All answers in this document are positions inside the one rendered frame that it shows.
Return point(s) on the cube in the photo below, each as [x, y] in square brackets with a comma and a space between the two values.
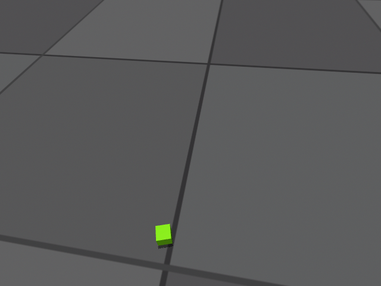
[163, 234]

